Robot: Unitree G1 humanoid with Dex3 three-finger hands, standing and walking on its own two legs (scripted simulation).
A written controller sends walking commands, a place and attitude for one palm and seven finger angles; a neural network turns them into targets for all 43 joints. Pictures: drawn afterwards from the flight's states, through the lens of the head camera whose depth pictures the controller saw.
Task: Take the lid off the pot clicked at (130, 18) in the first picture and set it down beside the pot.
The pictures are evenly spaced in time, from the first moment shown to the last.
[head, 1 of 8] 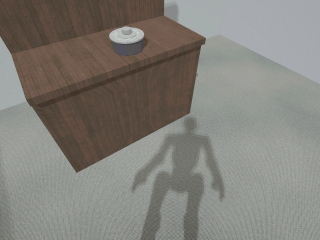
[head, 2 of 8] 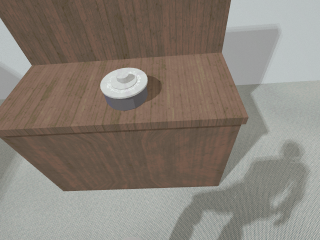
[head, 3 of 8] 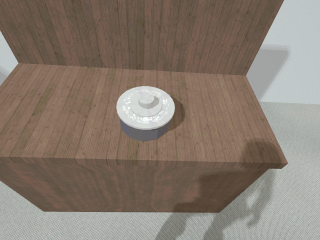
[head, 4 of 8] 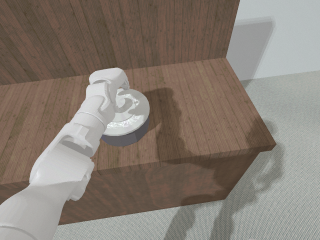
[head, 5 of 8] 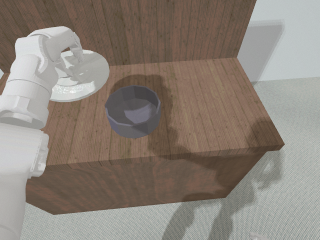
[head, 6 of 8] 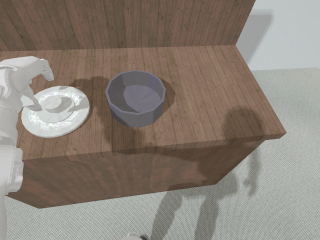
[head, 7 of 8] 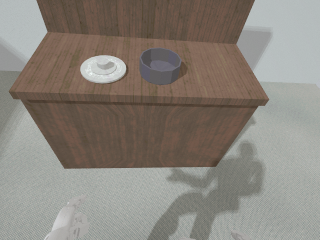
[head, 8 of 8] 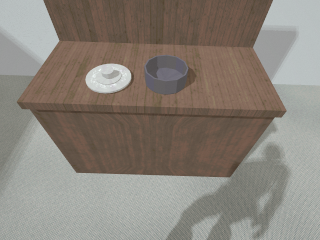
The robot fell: no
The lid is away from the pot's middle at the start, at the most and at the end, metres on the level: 0.00 0.26 0.24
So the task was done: yes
